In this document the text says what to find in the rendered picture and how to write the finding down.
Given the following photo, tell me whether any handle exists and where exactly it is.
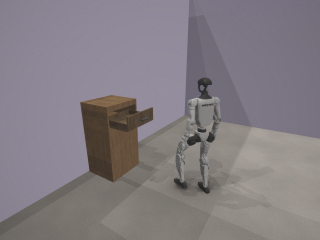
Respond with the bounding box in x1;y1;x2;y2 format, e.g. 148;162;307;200
139;117;149;122

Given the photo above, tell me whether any cabinet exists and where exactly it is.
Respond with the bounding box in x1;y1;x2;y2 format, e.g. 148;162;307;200
80;95;139;182

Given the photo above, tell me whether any left robot upper arm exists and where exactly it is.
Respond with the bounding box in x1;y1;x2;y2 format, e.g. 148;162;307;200
187;98;198;125

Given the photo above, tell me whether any robot torso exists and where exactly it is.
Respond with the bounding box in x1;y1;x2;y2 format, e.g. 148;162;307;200
194;95;215;143

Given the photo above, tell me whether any robot right hand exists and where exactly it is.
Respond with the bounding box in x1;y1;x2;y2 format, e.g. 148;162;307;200
210;131;217;143

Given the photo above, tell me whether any right robot upper arm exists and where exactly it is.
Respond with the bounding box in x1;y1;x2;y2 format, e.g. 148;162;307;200
213;97;221;121

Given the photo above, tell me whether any right robot forearm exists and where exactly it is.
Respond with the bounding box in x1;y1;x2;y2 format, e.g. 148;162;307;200
211;119;221;133

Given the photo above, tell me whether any left robot forearm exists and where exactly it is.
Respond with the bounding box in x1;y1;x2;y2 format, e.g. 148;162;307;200
181;118;193;143

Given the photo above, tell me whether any drawer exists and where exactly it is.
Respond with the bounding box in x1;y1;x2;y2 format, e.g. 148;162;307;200
108;107;153;132

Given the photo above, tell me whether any robot left hand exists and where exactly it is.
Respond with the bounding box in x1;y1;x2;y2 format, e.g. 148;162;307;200
177;141;187;156

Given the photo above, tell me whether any humanoid robot head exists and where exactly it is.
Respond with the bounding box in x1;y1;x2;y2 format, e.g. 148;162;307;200
197;77;212;100

